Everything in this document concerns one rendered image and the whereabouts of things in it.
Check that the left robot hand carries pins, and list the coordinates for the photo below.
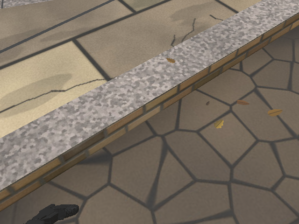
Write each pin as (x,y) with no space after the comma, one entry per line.
(53,213)

